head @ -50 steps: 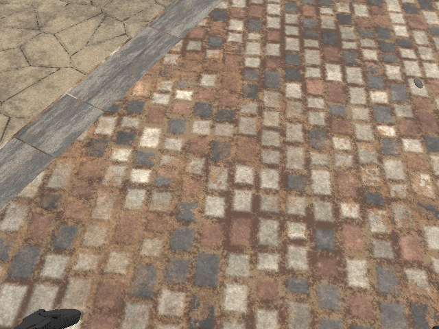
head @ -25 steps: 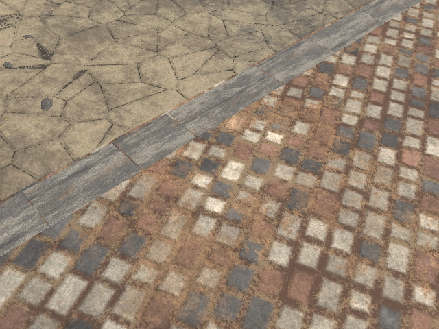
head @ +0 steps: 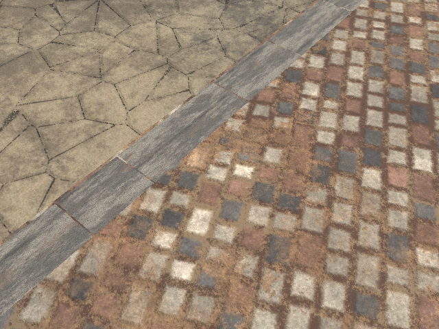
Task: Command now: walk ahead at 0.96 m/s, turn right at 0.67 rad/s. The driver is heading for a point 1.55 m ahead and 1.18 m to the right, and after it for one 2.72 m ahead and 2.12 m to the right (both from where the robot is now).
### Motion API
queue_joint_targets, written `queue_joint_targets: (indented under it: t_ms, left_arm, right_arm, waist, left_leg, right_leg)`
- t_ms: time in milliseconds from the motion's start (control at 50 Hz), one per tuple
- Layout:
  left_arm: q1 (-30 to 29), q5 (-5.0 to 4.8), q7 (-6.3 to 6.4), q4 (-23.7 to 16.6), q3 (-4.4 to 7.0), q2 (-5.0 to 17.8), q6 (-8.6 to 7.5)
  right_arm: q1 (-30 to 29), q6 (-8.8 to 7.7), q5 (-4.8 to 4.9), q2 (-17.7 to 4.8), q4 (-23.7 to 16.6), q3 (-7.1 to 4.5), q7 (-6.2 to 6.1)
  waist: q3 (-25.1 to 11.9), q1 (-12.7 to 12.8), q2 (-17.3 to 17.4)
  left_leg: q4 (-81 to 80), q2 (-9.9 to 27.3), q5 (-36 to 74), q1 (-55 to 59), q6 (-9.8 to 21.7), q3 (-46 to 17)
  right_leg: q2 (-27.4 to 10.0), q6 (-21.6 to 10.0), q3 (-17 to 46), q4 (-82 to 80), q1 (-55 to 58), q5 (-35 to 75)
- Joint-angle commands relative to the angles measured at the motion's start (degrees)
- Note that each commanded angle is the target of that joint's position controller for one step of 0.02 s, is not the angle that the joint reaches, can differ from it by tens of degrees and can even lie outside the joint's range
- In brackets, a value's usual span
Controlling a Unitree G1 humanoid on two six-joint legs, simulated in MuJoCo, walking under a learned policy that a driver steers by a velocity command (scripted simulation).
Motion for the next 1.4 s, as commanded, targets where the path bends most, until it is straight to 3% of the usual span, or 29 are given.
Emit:
queue_joint_targets:
  t_ms: [20, 120, 220, 280, 300, 320, 340, 380, 460, 620, 660, 700, 720, 740, 760, 780, 800, 840, 880, 960, 1080, 1120, 1140, 1160, 1180, 1200, 1240, 1320, 1400]
  left_arm:
    - [3.41, -0.39, 0.77, -1.37, 1.62, 6.66, -1.54]
    - [4.79, -1.0, 0.82, -2.01, 2.19, 7.79, -3.17]
    - [7.58, -2.08, 1.11, -1.29, 3.41, 10.59, -3.37]
    - [5.61, -1.09, 1.14, -1.12, 4.02, 14.09, -3.17]
    - [4.15, -0.78, 0.87, -2.06, 2.88, 10.02, -3.85]
    - [6.86, -2.42, 1.16, -4.52, 0.32, -0.46, -4.15]
    - [8.39, -2.84, 1.27, -6.4, -0.26, 2.29, -3.45]
    - [-0.36, -0.39, 0.56, -5.2, 0.48, 6.29, -1.78]
    - [-6.39, 0.77, -2.05, -8.22, -0.64, 1.77, 1.19]
    - [-21.49, 0.41, -4.57, -15.26, -2.89, 1.49, 1.58]
    - [-19.59, 0.38, -4.28, -13.95, -2.5, 2.84, 1.21]
    - [-7.12, 0.2, -3.21, -10.42, -1.08, 6.02, 0.82]
    - [5.2, 0.12, -2.31, -6.62, 0.37, 8.36, 0.61]
    - [13.46, -1.61, -0.81, -3.39, 2.87, 11.39, 1.24]
    - [5.92, -1.29, 0.42, -4.44, 3.3, 15.72, 1.69]
    - [4.69, 0.42, 0.44, -7.81, 4.32, 20.0, 2.56]
    - [5.57, 0.45, 1.12, -7.32, 4.2, 16.93, 2.51]
    - [2.41, 0.06, 1.83, -5.0, 3.12, 12.68, 0.89]
    - [0.27, -0.39, 2.12, -5.29, 1.93, 10.1, -1.07]
    - [1.44, -0.74, 1.54, -4.46, 1.75, 9.15, -3.1]
    - [4.81, -1.65, 1.17, -2.81, 3.03, 11.3, -2.99]
    - [4.32, -0.89, 1.32, -2.37, 3.49, 14.11, -2.84]
    - [2.1, -0.5, 1.02, -2.38, 3.38, 14.37, -3.16]
    - [1.22, -0.09, 1.06, -3.38, 1.58, 7.94, -4.04]
    - [8.44, -2.65, 0.8, -6.56, -0.69, 0.02, -4.25]
    - [6.9, -0.8, 1.48, -4.62, -1.18, 3.94, -3.46]
    - [-1.38, 0.9, 0.34, -4.84, -0.81, 5.8, -2.63]
    - [-7.54, 1.65, -1.48, -8.01, -2.25, 1.89, -1.32]
    - [-16.82, 1.37, -2.51, -13.11, -3.33, 2.99, -1.37]
  right_arm:
    - [-2.06, 0.22, -1.65, -6.07, -6.95, -0.82, 0.33]
    - [-18.1, 1.48, -0.16, -4.57, -13.49, 0.79, 1.58]
    - [-20.59, 1.13, 0.98, -6.35, -14.46, 0.23, 1.27]
    - [-2.4, 0.8, 1.16, -11.83, -9.81, -2.57, -1.05]
    - [9.55, 0.61, 0.2, -15.75, -8.16, -4.18, -2.61]
    - [13.61, 0.57, -2.28, -19.57, -7.56, -5.16, -3.16]
    - [8.27, 1.07, -1.28, -19.66, -7.74, -5.75, -2.61]
    - [-0.2, 1.32, -0.32, -9.2, -8.27, -3.72, -1.98]
    - [3.86, -0.14, 1.07, -5.14, -2.39, -2.6, -1.15]
    - [4.55, -1.82, 1.1, -8.76, 1.21, -3.24, -1.0]
    - [7.42, -1.0, 1.25, -11.72, 1.4, -3.84, -1.64]
    - [5.62, 1.04, 0.95, -15.51, 0.38, -4.87, -2.47]
    - [2.93, 1.97, 0.83, -16.27, -0.92, -5.14, -2.51]
    - [0.7, 2.38, 1.18, -15.55, -1.61, -5.4, -2.19]
    - [4.34, 1.8, -0.48, -5.81, -3.74, -2.75, -0.57]
    - [4.28, 0.65, 1.04, -9.07, -10.32, -3.06, -0.78]
    - [-1.41, -0.72, 0.61, -10.97, -11.02, -2.89, -0.71]
    - [-4.24, -0.68, -0.22, -9.42, -10.2, -2.15, -1.16]
    - [-0.88, 1.68, -1.68, -8.93, -9.34, -1.79, -1.16]
    - [-13.49, 3.07, -0.54, -5.09, -14.87, -0.35, -0.18]
    - [-17.56, 2.5, 1.51, -6.6, -16.11, -0.58, 0.2]
    - [-6.98, 2.22, 1.54, -11.13, -13.09, -2.64, -0.99]
    - [4.38, 1.99, 1.37, -13.04, -10.36, -3.74, -1.96]
    - [16.16, 1.59, -0.01, -16.58, -8.24, -5.17, -3.28]
    - [12.25, 1.41, -1.37, -20.54, -8.37, -5.82, -2.86]
    - [5.17, 1.89, -0.63, -15.91, -9.25, -5.87, -1.93]
    - [1.05, 1.92, -0.12, -8.29, -7.88, -4.28, -1.07]
    - [7.42, -0.11, 0.88, -5.0, -0.97, -2.93, -0.05]
    - [5.76, -1.2, 1.52, -8.1, 0.3, -3.4, 0.17]
  waist:
    - [1.36, -1.68, -1.63]
    - [7.87, 1.05, -2.88]
    - [2.2, 3.15, -3.44]
    - [-10.28, -6.7, -1.64]
    - [-16.92, -11.78, 0.84]
    - [-22.79, -9.07, 15.65]
    - [-24.3, -5.13, 21.41]
    - [-8.49, -4.71, 4.68]
    - [-0.45, -1.81, 5.14]
    - [7.54, 0.37, 0.89]
    - [4.04, 1.82, 2.32]
    - [-3.66, 9.44, 5.24]
    - [-9.04, 14.84, 5.57]
    - [-13.87, 18.22, -0.68]
    - [-7.37, 7.16, -12.77]
    - [-20.76, 6.55, -13.38]
    - [-14.03, 7.34, -3.29]
    - [-0.69, 1.64, 5.12]
    - [0.77, -2.51, 4.54]
    - [5.6, -0.75, 1.98]
    - [0.32, 2.71, -2.66]
    - [-7.11, -2.66, -2.12]
    - [-11.84, -9.5, -1.49]
    - [-18.03, -13.51, 3.88]
    - [-25.0, -4.82, 25.3]
    - [-17.49, -4.27, 15.7]
    - [-5.16, -3.75, 0.54]
    - [1.73, -1.86, 2.59]
    - [5.21, 0.08, 2.89]
  left_leg:
    - [-4.05, 3.66, -2.99, -17.21, -1.77, -2.61]
    - [-28.07, 3.0, 11.72, -13.05, -6.35, 2.25]
    - [-41.67, -0.77, 20.86, -1.34, -4.79, 1.71]
    - [-42.85, -3.41, 6.81, 20.73, -2.9, 2.72]
    - [-41.83, 5.32, -6.86, 34.81, -1.24, -5.07]
    - [-49.45, 23.05, -28.61, 47.17, 1.99, -30.86]
    - [-58.98, 26.23, -36.18, 43.23, 5.31, -50.39]
    - [-57.69, 19.63, -22.15, 27.87, 3.94, -28.41]
    - [-60.27, 14.57, 2.8, 17.83, 1.13, -7.02]
    - [-66.76, 9.31, 34.98, 13.72, -1.35, 18.13]
    - [-59.31, 9.9, 63.45, 20.13, -2.18, 19.42]
    - [-41.61, 12.41, 77.82, 21.56, -1.84, 18.59]
    - [-26.46, 13.37, 76.1, 16.43, -0.9, 16.98]
    - [-4.13, 7.36, 50.24, 4.13, -1.85, 16.8]
    - [16.95, -0.78, -11.8, -15.39, -3.24, 14.86]
    - [26.15, -4.73, -13.53, -28.73, -4.4, 1.93]
    - [20.16, -0.5, -8.0, -33.05, -4.14, -2.44]
    - [8.29, 3.35, -5.27, -26.68, -4.19, -1.71]
    - [1.79, 5.19, -7.51, -19.35, -6.14, -2.09]
    - [-18.96, 5.56, 3.07, -13.4, -8.14, 1.08]
    - [-40.62, -0.65, 19.05, 1.29, -4.95, 1.11]
    - [-41.37, -3.81, 9.27, 12.35, -3.69, 2.11]
    - [-41.3, -2.45, 6.62, 24.07, -2.67, 2.97]
    - [-41.62, 7.74, -11.07, 36.27, -0.71, -7.48]
    - [-55.84, 23.8, -25.47, 44.7, 5.9, -44.04]
    - [-59.5, 21.92, -35.4, 37.52, 7.7, -49.49]
    - [-58.42, 16.53, -21.19, 22.89, 6.86, -30.85]
    - [-61.1, 11.05, -1.69, 13.78, 4.72, -14.75]
    - [-68.61, 10.39, 6.61, 10.2, 5.9, -4.72]
  right_leg:
    - [-14.02, -11.27, 27.85, -21.34, 8.09, -11.81]
    - [-9.83, -9.87, 22.87, -27.54, -4.49, -3.02]
    - [-11.72, -5.03, 23.86, -21.35, 6.45, 21.34]
    - [-8.94, -1.34, 21.45, 5.28, 8.96, 40.29]
    - [-6.1, -0.53, 18.73, 22.75, 0.33, 29.76]
    - [-0.28, 0.09, 12.64, 40.88, -16.53, -15.76]
    - [-3.04, -0.56, 9.26, 48.71, -23.19, -12.92]
    - [-9.48, -0.17, 6.84, 45.87, -24.64, -2.96]
    - [-13.95, 1.31, 5.59, 42.56, -24.62, -1.64]
    - [-10.7, -1.47, -6.79, 16.01, -16.72, 13.93]
    - [-5.82, -3.41, -10.82, 12.82, -10.43, 11.73]
    - [-2.48, -5.49, -9.83, 12.32, 3.17, 6.12]
    - [-1.68, -7.44, -6.85, 10.76, 16.7, 3.93]
    - [-1.88, -8.58, -1.44, 5.52, 33.78, 1.91]
    - [-12.84, -10.85, 16.89, 5.25, 34.6, 4.39]
    - [-21.87, -22.62, 45.92, -8.37, 47.62, -8.35]
    - [-22.93, -19.61, 49.34, -17.37, 40.95, -15.3]
    - [-17.48, -14.94, 38.53, -19.06, 22.16, -5.16]
    - [-14.24, -15.44, 32.32, -18.67, 10.61, 4.91]
    - [-8.41, -13.29, 25.28, -22.14, -3.13, 8.84]
    - [-8.57, -5.93, 26.0, -15.99, 6.74, 27.4]
    - [-8.35, -3.35, 24.97, -1.42, 12.31, 42.56]
    - [-7.0, -2.09, 22.58, 12.33, 8.44, 42.75]
    - [-3.91, -1.42, 18.38, 31.87, -0.25, 25.56]
    - [3.02, 0.99, 12.21, 47.05, -15.84, -13.19]
    - [-2.9, -0.17, 10.72, 50.2, -23.02, -8.33]
    - [-7.48, 0.19, 9.06, 44.89, -21.99, -2.05]
    - [-9.2, 0.82, 10.96, 37.29, -22.04, -3.67]
    - [-9.5, 2.67, 8.27, 22.29, -23.98, 6.62]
